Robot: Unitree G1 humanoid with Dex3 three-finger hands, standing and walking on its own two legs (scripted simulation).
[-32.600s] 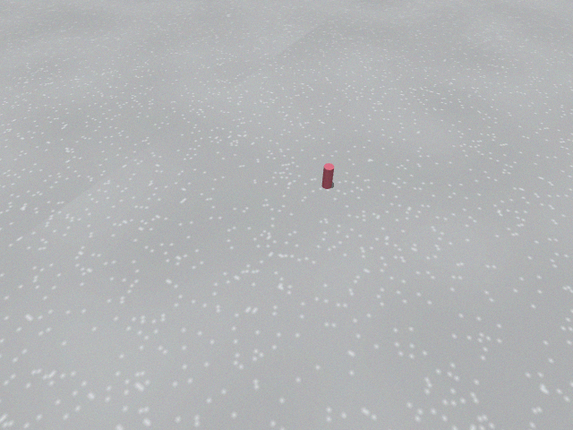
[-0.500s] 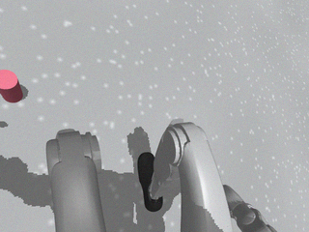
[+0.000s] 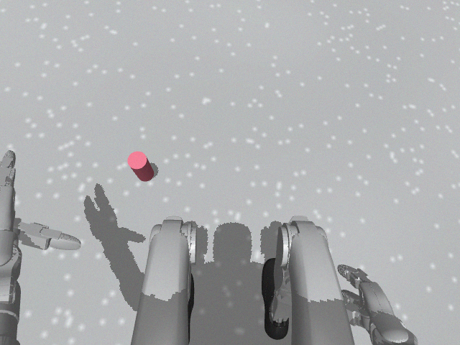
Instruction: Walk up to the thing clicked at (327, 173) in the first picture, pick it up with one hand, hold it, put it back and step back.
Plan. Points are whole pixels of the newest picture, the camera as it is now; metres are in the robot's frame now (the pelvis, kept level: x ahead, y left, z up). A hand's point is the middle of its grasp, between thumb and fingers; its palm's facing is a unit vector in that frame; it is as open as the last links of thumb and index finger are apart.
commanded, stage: home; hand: left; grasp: from above
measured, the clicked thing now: (141, 167) +0.48 +0.26 -0.38
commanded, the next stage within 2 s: none
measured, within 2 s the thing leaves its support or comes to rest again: neither
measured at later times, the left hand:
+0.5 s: hand (46, 221) +0.27 +0.22 +0.12, palm faces +0.19 -0.91 -0.37, open 17.3 cm
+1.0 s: hand (6, 270) +0.24 +0.18 +0.22, palm faces +0.19 -0.94 -0.30, open 17.5 cm
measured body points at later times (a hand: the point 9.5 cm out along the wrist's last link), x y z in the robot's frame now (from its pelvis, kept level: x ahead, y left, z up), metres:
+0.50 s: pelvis +0.07 -0.02 +0.22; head +0.15 +0.00 +0.66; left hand +0.26 +0.26 +0.14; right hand +0.24 -0.27 +0.13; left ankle +0.08 +0.11 -0.41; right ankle +0.12 -0.15 -0.41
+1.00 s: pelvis +0.09 -0.01 +0.27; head +0.10 -0.01 +0.72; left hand +0.22 +0.23 +0.24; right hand +0.27 -0.23 +0.21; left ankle +0.08 +0.11 -0.41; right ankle +0.12 -0.15 -0.41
